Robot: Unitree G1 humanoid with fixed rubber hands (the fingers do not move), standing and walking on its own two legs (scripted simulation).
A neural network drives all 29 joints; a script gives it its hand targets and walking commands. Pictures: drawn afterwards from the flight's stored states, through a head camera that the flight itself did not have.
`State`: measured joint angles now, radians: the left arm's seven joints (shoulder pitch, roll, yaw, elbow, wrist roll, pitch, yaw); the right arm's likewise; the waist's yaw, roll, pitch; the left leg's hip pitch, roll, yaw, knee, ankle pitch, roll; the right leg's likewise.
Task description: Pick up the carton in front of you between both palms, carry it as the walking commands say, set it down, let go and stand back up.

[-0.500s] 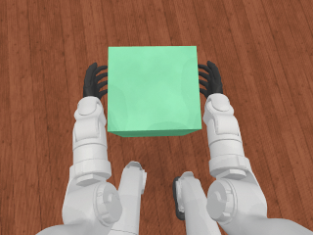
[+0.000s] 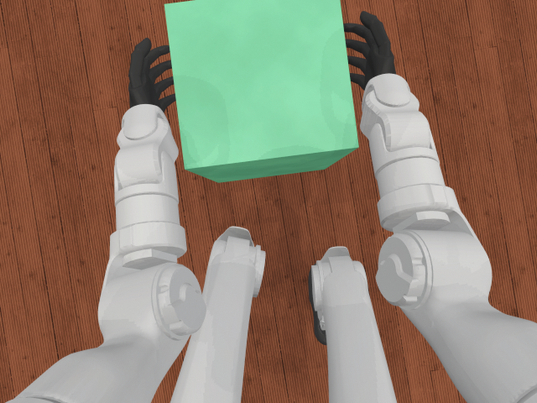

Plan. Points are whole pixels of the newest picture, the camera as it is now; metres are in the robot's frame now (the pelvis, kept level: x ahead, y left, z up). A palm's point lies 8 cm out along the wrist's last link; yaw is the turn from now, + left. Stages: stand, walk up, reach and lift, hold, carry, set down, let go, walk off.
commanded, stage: set down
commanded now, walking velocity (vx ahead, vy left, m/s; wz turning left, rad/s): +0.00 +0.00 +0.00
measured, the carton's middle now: (263, 106) +0.50 +0.09 -0.19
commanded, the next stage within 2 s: none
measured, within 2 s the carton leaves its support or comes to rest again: rests again in 1.70 s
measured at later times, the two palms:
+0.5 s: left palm (169, 121) +0.46 +0.26 -0.25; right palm (334, 88) +0.57 -0.02 -0.26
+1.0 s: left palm (177, 128) +0.46 +0.25 -0.29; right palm (334, 93) +0.57 -0.03 -0.29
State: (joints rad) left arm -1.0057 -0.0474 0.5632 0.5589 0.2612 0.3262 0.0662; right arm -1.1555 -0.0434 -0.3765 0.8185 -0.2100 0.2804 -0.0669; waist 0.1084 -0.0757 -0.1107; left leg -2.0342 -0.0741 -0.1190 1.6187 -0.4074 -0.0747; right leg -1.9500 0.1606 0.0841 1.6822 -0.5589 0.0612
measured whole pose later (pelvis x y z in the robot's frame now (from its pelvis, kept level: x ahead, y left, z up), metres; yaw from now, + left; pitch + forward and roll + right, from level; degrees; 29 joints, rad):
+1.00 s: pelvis +0.00 -0.02 -0.12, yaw +1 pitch +44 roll +3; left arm -1.27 0.09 0.62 0.77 0.14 0.23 0.04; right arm -1.58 -0.25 -0.06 1.16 -0.06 0.22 -0.12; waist 0.19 -0.06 0.26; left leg -2.28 -0.03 -0.07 2.02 -0.51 -0.11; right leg -2.23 0.20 0.07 2.13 -0.65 0.04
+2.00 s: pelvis -0.01 -0.01 -0.14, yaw +3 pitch +38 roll +3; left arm -1.40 0.30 0.43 1.09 -0.15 0.02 0.08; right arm -1.63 -0.46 0.18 1.12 0.18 0.13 -0.06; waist 0.18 0.01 0.42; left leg -2.28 0.03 0.01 2.09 -0.48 -0.03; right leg -2.23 0.10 0.05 2.22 -0.66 0.02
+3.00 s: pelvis +0.01 +0.00 +0.09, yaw +3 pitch +48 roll +0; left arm -1.05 0.14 0.45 0.68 -0.03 0.24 0.07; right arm -1.35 -0.38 -0.15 1.01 -0.07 0.27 0.04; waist 0.20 -0.06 -0.06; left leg -1.78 -0.01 -0.03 1.26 -0.31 -0.02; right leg -1.71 0.07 0.06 1.34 -0.45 0.02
